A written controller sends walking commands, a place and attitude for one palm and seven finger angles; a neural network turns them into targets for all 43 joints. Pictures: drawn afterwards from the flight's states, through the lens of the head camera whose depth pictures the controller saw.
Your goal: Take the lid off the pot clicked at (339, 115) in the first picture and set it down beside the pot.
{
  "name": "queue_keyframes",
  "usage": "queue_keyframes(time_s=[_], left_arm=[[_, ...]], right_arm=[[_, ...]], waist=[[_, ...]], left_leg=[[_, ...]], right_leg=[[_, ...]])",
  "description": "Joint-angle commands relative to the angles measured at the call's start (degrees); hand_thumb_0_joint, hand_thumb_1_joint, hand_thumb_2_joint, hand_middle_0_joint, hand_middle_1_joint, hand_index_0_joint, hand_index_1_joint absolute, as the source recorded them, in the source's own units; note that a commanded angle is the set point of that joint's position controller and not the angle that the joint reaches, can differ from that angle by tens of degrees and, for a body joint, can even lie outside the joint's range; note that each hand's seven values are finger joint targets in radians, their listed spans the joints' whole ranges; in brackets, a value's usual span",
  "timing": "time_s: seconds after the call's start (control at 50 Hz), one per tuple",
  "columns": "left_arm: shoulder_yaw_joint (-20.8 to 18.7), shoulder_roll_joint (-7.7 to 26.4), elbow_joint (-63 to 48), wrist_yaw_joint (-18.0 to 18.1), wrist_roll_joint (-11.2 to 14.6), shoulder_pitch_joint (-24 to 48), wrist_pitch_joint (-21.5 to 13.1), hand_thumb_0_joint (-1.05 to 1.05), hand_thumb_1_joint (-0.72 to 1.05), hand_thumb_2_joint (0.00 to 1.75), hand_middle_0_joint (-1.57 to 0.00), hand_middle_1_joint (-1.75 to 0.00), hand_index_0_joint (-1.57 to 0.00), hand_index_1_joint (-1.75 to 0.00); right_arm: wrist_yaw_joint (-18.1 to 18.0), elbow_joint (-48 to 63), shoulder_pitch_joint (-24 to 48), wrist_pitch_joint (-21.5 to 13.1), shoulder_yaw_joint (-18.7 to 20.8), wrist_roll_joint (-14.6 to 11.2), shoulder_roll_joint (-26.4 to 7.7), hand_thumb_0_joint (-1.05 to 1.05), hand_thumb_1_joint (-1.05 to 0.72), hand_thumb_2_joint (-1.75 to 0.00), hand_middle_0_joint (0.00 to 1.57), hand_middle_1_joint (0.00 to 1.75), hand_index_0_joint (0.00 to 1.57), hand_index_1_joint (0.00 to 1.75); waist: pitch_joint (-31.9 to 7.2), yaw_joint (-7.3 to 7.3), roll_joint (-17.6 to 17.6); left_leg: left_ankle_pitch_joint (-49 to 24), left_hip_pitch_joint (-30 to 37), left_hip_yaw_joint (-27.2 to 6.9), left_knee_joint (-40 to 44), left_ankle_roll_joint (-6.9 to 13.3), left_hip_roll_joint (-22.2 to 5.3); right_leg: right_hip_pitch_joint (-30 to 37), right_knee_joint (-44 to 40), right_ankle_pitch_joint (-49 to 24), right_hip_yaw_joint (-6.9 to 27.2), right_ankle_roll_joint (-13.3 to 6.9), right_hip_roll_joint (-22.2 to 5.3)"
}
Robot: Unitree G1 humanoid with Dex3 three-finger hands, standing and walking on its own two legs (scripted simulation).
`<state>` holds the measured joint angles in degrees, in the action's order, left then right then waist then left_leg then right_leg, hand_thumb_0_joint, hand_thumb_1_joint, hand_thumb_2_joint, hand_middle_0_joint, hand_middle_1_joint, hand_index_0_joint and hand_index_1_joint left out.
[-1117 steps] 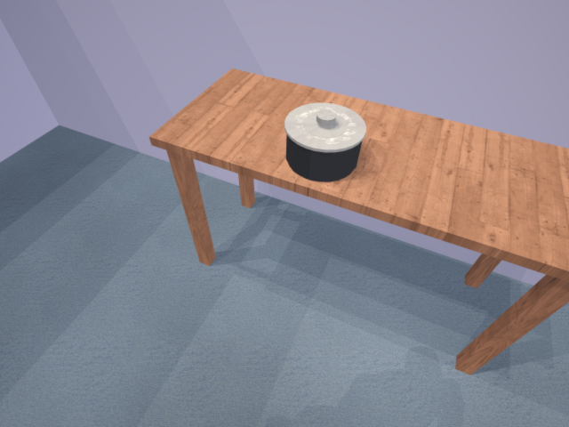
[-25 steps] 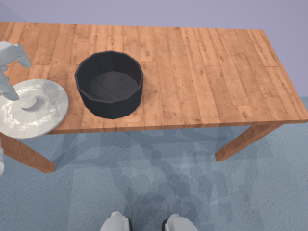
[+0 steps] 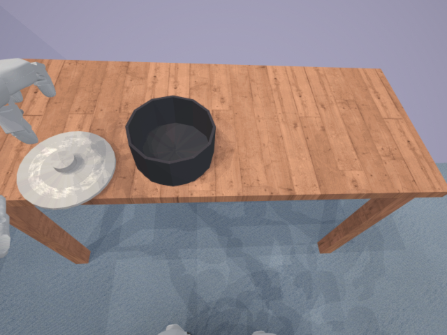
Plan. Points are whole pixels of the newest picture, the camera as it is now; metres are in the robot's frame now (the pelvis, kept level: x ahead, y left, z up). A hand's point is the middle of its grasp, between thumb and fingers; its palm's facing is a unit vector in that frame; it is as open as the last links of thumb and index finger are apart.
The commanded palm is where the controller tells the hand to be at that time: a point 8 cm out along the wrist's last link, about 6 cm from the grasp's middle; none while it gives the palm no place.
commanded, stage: raise the empty hand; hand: left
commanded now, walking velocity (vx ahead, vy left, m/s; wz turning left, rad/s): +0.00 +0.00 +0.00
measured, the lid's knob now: (63, 161) +0.49 +0.31 -0.05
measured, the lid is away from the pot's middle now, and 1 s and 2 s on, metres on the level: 0.24 0.24 0.24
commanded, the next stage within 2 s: draw the hand back to the body in 0.12 s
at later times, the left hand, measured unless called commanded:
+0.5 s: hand (19, 121) +0.45 +0.31 +0.11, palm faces -0.42 -0.09 -0.90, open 10.9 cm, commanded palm +0.45 +0.30 +0.17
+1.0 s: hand (36, 111) +0.43 +0.25 +0.16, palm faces +0.34 -0.90 -0.27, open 10.7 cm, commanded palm +0.37 +0.29 +0.18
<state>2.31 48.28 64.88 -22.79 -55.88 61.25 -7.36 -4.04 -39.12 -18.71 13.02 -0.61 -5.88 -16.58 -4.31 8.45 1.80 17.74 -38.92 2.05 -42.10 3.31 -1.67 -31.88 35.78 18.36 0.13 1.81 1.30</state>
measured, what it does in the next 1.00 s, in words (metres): stands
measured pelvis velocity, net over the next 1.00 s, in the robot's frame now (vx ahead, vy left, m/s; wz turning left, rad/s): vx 0.02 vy -0.02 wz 0.00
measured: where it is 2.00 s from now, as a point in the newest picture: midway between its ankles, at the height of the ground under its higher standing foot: outside the picture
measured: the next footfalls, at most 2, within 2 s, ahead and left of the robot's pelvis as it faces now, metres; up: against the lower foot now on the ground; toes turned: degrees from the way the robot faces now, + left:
none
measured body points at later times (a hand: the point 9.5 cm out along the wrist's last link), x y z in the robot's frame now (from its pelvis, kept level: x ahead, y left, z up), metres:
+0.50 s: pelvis +0.00 +0.00 +0.01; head +0.08 +0.01 +0.45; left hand +0.47 +0.31 +0.16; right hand +0.01 -0.28 -0.11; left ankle +0.02 +0.08 -0.72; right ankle -0.02 -0.15 -0.72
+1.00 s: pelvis +0.02 -0.02 +0.03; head +0.04 -0.01 +0.48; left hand +0.40 +0.30 +0.18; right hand +0.14 -0.27 -0.07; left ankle +0.02 +0.08 -0.72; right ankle -0.02 -0.15 -0.72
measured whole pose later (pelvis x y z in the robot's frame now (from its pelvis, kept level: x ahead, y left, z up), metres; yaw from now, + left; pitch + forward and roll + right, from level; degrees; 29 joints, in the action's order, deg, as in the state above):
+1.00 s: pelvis +0.02 -0.02 +0.03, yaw +0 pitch +2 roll -1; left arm -16.4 27.9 36.6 2.2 0.0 30.7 -3.0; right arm -3.6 -35.7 -13.4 3.4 -3.1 -3.6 -14.3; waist -0.2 1.9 -0.3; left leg 13.3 -15.8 3.1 -26.9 0.9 -1.9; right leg -9.9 21.6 13.9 1.4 -0.1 1.7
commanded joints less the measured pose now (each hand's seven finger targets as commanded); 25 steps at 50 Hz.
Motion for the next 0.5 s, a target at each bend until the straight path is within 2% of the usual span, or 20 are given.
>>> queue_keyframes(time_s=[0.0, 0.04, 0.06, 0.08, 0.12, 0.14, 0.16, 0.2, 0.22, 0.24, 0.26, 0.28, 0.3, 0.32, 0.34, 0.38, 0.42, 0.44, 0.46, 0.48], left_arm=[[-1.12, 15.17, -9.20, 1.53, 0.32, 27.28, 1.32, 0.00, 0.08, 0.46, -0.29, -0.97, -0.29, -0.97], [-1.67, 14.75, -11.51, 1.24, 0.17, 27.34, 0.65, 0.00, 0.08, 0.46, -0.29, -0.97, -0.29, -0.97], [-2.10, 15.81, -10.94, 1.15, 0.21, 27.47, 0.72, 0.00, 0.08, 0.46, -0.29, -0.97, -0.29, -0.97], [-1.32, 14.55, -9.45, 0.68, 0.39, 27.27, 0.74, 0.00, 0.08, 0.46, -0.29, -0.97, -0.29, -0.97], [-1.77, 14.98, -12.11, 0.40, 1.13, 28.81, 0.56, 0.00, 0.08, 0.46, -0.29, -0.97, -0.29, -0.97], [-1.32, 13.97, -12.36, 0.27, 1.36, 28.91, 0.10, 0.00, 0.08, 0.46, -0.29, -0.97, -0.29, -0.97], [-0.56, 13.51, -9.52, 0.31, 1.16, 28.49, 0.48, 0.00, 0.08, 0.46, -0.29, -0.97, -0.29, -0.97], [-1.10, 14.44, -10.58, 0.64, 0.93, 29.50, 0.43, 0.00, 0.08, 0.46, -0.29, -0.97, -0.29, -0.97], [-2.15, 15.19, -12.63, 0.89, 0.60, 29.42, 0.07, 0.00, 0.08, 0.46, -0.29, -0.97, -0.29, -0.97], [-3.62, 15.78, -15.12, 1.06, 0.66, 27.64, -0.71, 0.00, 0.08, 0.46, -0.29, -0.97, -0.29, -0.97], [-4.49, 16.70, -15.56, 1.36, 0.24, 26.72, -0.78, 0.00, 0.08, 0.46, -0.29, -0.97, -0.29, -0.97], [-5.83, 17.28, -14.67, 1.57, -0.13, 23.99, -0.94, 0.00, 0.08, 0.46, -0.29, -0.97, -0.29, -0.97], [-4.85, 15.39, -13.20, 1.39, 0.42, 21.90, -0.66, 0.00, 0.08, 0.46, -0.29, -0.97, -0.29, -0.97], [-5.79, 16.12, -12.68, 1.38, 0.72, 20.02, -0.45, 0.00, 0.08, 0.46, -0.29, -0.97, -0.29, -0.97], [-7.05, 16.75, -14.11, 1.33, 1.33, 18.63, -0.64, 0.00, 0.08, 0.46, -0.29, -0.97, -0.29, -0.97], [-6.82, 16.75, -13.98, 1.54, 1.18, 17.37, 0.25, 0.00, 0.08, 0.46, -0.29, -0.97, -0.29, -0.97], [-7.20, 17.17, -19.43, 1.82, 1.13, 18.71, 0.30, 0.00, 0.08, 0.46, -0.29, -0.97, -0.29, -0.97], [-7.36, 16.81, -23.93, 1.85, 1.57, 19.76, -0.42, 0.00, 0.08, 0.46, -0.29, -0.97, -0.29, -0.97], [-8.49, 18.02, -24.85, 2.11, 1.47, 18.34, -0.48, 0.00, 0.08, 0.46, -0.29, -0.97, -0.29, -0.97], [-8.64, 17.20, -25.94, 2.09, 1.74, 17.41, -0.68, 0.00, 0.08, 0.46, -0.29, -0.97, -0.29, -0.97]], right_arm=[[-0.64, 2.13, -6.18, -0.65, 3.48, 0.24, -11.57, 0.00, -0.90, -0.90, 0.20, 0.30, 0.20, 0.30], [-0.64, 2.66, -6.22, -0.98, 3.66, 0.40, -11.08, 0.00, -0.90, -0.90, 0.20, 0.30, 0.20, 0.30], [-0.65, 2.24, -6.49, -0.91, 3.70, 0.52, -11.34, 0.00, -0.90, -0.90, 0.20, 0.30, 0.20, 0.30], [-0.69, 2.33, -6.61, -0.93, 3.72, 0.47, -11.14, 0.00, -0.90, -0.90, 0.20, 0.30, 0.20, 0.30], [-0.63, 2.28, -6.60, -0.77, 4.08, 0.53, -11.41, 0.00, -0.90, -0.90, 0.20, 0.30, 0.20, 0.30], [-0.75, 2.38, -6.30, -1.02, 3.85, 0.50, -11.20, 0.00, -0.90, -0.90, 0.20, 0.30, 0.20, 0.30], [-0.72, 1.57, -6.57, -1.12, 3.84, 0.60, -11.36, 0.00, -0.90, -0.90, 0.20, 0.30, 0.20, 0.30], [-0.64, 1.50, -6.70, -1.09, 3.85, 0.54, -11.44, 0.00, -0.90, -0.90, 0.20, 0.30, 0.20, 0.30], [-0.43, 1.92, -6.82, -1.10, 4.10, 0.70, -11.27, 0.00, -0.90, -0.90, 0.20, 0.30, 0.20, 0.30], [-0.39, 2.74, -6.37, -1.22, 4.00, 0.78, -11.01, 0.00, -0.90, -0.90, 0.20, 0.30, 0.20, 0.30], [-0.19, 2.88, -6.34, -1.17, 4.15, 1.05, -10.89, 0.00, -0.90, -0.90, 0.20, 0.30, 0.20, 0.30], [-0.07, 3.45, -6.46, -1.05, 4.15, 1.08, -10.65, 0.00, -0.90, -0.90, 0.20, 0.30, 0.20, 0.30], [0.09, 3.54, -5.86, -1.04, 4.21, 0.96, -10.61, 0.00, -0.90, -0.90, 0.20, 0.30, 0.20, 0.30], [0.24, 3.82, -5.58, -0.79, 4.24, 0.85, -10.71, 0.00, -0.90, -0.90, 0.20, 0.30, 0.20, 0.30], [0.32, 4.46, -4.99, -0.87, 4.10, 0.64, -10.66, 0.00, -0.90, -0.90, 0.20, 0.30, 0.20, 0.30], [0.53, 5.09, -4.33, -0.38, 4.19, 0.77, -10.67, 0.00, -0.90, -0.90, 0.20, 0.30, 0.20, 0.30], [0.69, 5.77, -3.59, -0.09, 4.45, 0.89, -10.52, 0.00, -0.90, -0.90, 0.20, 0.30, 0.20, 0.30], [0.65, 6.16, -2.72, -0.17, 4.43, 0.98, -10.39, 0.00, -0.90, -0.90, 0.20, 0.30, 0.20, 0.30], [0.67, 6.46, -2.63, -0.10, 4.57, 1.19, -10.21, 0.00, -0.90, -0.90, 0.20, 0.30, 0.20, 0.30], [0.76, 6.73, -2.33, -0.01, 4.65, 1.25, -10.02, 0.00, -0.90, -0.90, 0.20, 0.30, 0.20, 0.30]], waist=[[-19.06, 0.73, 6.89], [-22.29, 0.15, 7.16], [-22.75, 0.51, 7.32], [-21.64, 0.86, 5.60], [-22.80, 0.96, 5.86], [-22.75, 0.66, 6.37], [-20.89, 1.28, 6.03], [-20.63, 1.08, 7.24], [-22.41, 0.28, 8.46], [-24.83, -1.03, 9.22], [-26.35, -1.27, 11.11], [-26.13, -1.65, 10.13], [-24.60, -1.34, 8.54], [-23.68, -1.56, 6.92], [-23.80, -2.39, 6.22], [-22.70, -2.19, 4.68], [-24.21, -2.34, 6.85], [-26.06, -2.74, 9.10], [-26.59, -2.61, 9.87], [-26.88, -2.62, 9.99]], left_leg=[[-16.29, 26.72, -3.14, 4.49, 0.21, 1.93], [-20.92, 29.95, -2.98, 3.67, 0.45, 2.13], [-20.54, 30.20, -3.17, 3.65, 0.28, 1.80], [-19.40, 29.13, -3.36, 3.77, 0.49, 2.17], [-18.51, 30.07, -3.51, 4.28, 0.57, 2.13], [-20.68, 30.86, -3.24, 3.97, 0.59, 2.12], [-18.52, 29.70, -3.28, 4.11, 0.50, 1.84], [-17.23, 29.63, -3.67, 4.69, 0.38, 1.79], [-18.48, 30.99, -3.89, 4.82, 0.24, 2.00], [-23.24, 33.01, -3.93, 4.38, -0.03, 1.97], [-25.46, 34.36, -4.10, 4.08, -0.38, 1.76], [-27.01, 34.19, -4.48, 3.95, -0.56, 1.96], [-26.75, 32.96, -3.87, 3.81, -0.31, 1.95], [-24.80, 31.21, -3.65, 4.22, -0.16, 2.21], [-26.86, 30.85, -2.98, 4.34, 0.08, 2.28], [-22.92, 28.91, -2.81, 5.05, 0.29, 2.66], [-23.11, 31.13, -3.25, 5.74, 0.33, 2.58], [-28.12, 34.38, -3.40, 5.53, 0.17, 2.22], [-29.41, 36.25, -4.13, 5.41, 0.00, 1.91], [-31.37, 37.46, -4.43, 5.29, 0.05, 1.96]], right_leg=[[-4.28, -5.28, -9.88, -2.70, -3.48, 4.15], [-3.64, -5.25, -11.91, -2.63, -3.48, 4.38], [-3.48, -5.16, -11.60, -2.54, -3.36, 4.39], [-3.65, -5.50, -11.43, -2.60, -3.25, 4.41], [-3.24, -5.97, -11.29, -2.41, -3.14, 4.26], [-3.75, -5.67, -11.78, -2.64, -3.29, 4.34], [-4.62, -5.72, -10.45, -2.70, -3.23, 4.37], [-4.93, -5.95, -9.60, -2.64, -3.41, 4.31], [-4.46, -6.00, -9.91, -2.65, -3.57, 4.39], [-3.76, -5.29, -11.21, -2.94, -3.82, 4.58], [-3.41, -5.06, -11.86, -2.78, -3.89, 4.58], [-3.30, -5.04, -12.34, -3.05, -3.92, 4.68], [-2.97, -5.11, -13.05, -3.00, -3.78, 4.57], [-1.98, -5.36, -12.96, -2.86, -3.62, 4.50], [-0.30, -5.26, -14.75, -2.87, -3.67, 4.37], [0.66, -5.76, -13.85, -2.58, -3.53, 4.20], [1.21, -6.28, -13.36, -2.52, -3.67, 4.16], [1.21, -6.21, -14.66, -2.75, -3.88, 4.11], [1.01, -6.35, -14.03, -2.62, -3.74, 4.15], [0.93, -6.73, -14.74, -2.73, -3.71, 4.17]])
